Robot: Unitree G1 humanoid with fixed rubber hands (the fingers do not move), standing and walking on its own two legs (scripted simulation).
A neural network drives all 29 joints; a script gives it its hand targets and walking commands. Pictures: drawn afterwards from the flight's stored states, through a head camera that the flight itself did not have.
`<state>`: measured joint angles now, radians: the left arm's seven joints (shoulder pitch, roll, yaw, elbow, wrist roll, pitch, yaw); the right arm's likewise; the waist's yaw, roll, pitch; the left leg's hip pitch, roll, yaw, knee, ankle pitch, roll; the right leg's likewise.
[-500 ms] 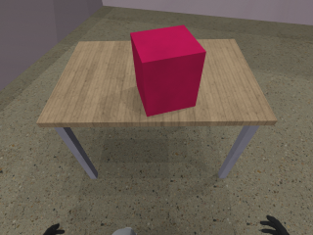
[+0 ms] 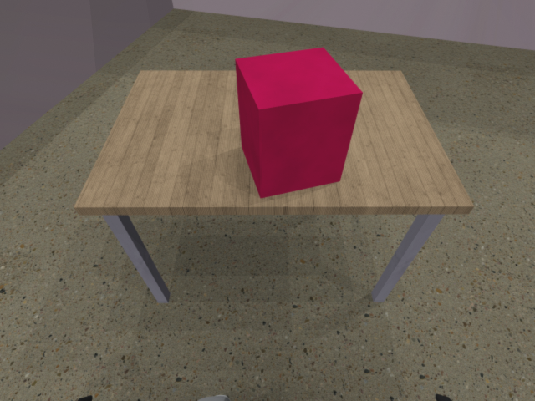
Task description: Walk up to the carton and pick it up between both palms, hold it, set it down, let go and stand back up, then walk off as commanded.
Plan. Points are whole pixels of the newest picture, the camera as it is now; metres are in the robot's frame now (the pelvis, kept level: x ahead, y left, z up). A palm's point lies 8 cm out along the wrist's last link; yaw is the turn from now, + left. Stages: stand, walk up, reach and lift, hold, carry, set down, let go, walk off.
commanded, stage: walk off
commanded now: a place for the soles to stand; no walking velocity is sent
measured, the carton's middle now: (291, 124) +0.70 -0.04 +0.00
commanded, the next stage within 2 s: stand in 0.28 s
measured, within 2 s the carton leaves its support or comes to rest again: neither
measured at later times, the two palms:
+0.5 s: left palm out of the picture +0.06 +0.29 -0.11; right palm out of the picture +0.12 -0.29 -0.10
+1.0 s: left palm out of the picture +0.13 +0.28 -0.11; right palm out of the picture +0.08 -0.30 -0.10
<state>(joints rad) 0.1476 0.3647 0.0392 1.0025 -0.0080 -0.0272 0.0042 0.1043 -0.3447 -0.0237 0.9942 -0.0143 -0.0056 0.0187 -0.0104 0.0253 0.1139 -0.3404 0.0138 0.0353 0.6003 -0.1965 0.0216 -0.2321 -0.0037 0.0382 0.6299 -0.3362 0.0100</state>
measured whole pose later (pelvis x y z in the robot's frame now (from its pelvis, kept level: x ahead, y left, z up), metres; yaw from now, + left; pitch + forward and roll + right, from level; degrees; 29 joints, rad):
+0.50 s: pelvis +0.00 -0.01 +0.01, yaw +0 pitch -3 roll -1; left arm 0.15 0.35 -0.01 1.07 0.02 -0.02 -0.01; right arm 0.04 -0.34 -0.02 1.04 -0.01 0.00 0.03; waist 0.01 0.03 0.07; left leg -0.31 0.03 0.02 0.52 -0.15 0.00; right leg -0.19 0.01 0.02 0.53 -0.29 0.01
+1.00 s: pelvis +0.03 +0.00 +0.02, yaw +0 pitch -3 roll -1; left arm 0.08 0.35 -0.01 1.09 0.01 -0.02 0.00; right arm 0.10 -0.33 -0.01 1.14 -0.01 -0.02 0.02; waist -0.03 -0.02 0.08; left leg -0.22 0.02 0.03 0.40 -0.14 0.01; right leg -0.09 0.00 0.04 0.38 -0.24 0.02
